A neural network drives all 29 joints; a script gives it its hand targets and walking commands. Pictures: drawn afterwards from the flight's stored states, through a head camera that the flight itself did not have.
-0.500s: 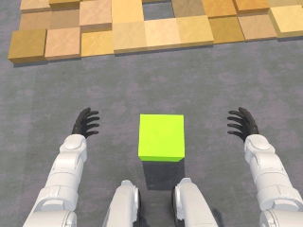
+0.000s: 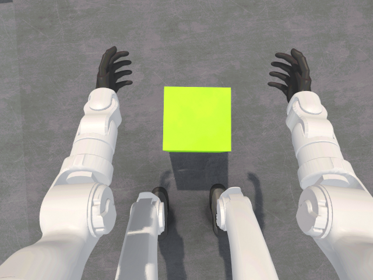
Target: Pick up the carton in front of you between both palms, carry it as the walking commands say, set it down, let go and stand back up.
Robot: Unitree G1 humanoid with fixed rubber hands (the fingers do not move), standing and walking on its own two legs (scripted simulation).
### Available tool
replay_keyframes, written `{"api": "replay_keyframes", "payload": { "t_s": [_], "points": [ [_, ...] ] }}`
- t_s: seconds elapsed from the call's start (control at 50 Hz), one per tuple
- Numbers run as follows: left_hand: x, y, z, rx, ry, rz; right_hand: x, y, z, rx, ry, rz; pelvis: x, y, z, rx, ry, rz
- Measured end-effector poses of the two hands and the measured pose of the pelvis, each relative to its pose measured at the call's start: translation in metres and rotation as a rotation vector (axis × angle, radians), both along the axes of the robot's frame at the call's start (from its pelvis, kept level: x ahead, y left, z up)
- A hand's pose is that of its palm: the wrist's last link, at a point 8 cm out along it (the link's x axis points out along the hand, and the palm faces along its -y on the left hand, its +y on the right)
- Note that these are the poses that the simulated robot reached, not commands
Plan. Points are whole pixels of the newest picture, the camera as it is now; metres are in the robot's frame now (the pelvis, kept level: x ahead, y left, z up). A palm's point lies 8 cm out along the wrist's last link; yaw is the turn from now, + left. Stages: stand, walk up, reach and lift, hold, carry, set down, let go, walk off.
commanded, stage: reach and lift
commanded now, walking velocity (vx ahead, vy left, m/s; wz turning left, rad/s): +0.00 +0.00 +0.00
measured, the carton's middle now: (195, 124) +0.46 -0.04 -0.49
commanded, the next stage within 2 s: none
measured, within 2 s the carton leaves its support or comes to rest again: leaves its support in 1.58 s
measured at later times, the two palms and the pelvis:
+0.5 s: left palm (134, 116) +0.47 +0.16 -0.35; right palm (259, 118) +0.45 -0.23 -0.35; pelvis -0.03 +0.00 -0.19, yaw +0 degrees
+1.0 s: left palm (140, 117) +0.48 +0.15 -0.41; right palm (248, 121) +0.45 -0.21 -0.42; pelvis -0.04 +0.00 -0.24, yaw +0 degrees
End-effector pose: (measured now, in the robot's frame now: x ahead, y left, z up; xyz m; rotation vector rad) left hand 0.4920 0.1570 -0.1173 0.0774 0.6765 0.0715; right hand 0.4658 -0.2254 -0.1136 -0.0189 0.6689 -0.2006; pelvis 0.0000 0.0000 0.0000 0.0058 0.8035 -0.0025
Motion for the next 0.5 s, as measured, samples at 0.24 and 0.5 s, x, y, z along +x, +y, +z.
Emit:
{"api": "replay_keyframes", "payload": {
  "t_s": [0.24, 0.5],
  "points": [
    [-0.018, 0.007, -0.148, 0.003, 0.025, 0.007, -0.014, -0.003, -0.146, -0.016, 0.04, -0.013, 0.001, 0.002, -0.102, -0.004, 0.089, 0.004],
    [-0.017, 0.001, -0.233, -0.001, 0.032, 0.012, -0.016, 0.0, -0.236, 0.001, 0.045, -0.022, -0.035, 0.001, -0.192, -0.002, -0.047, 0.002]
  ]
}}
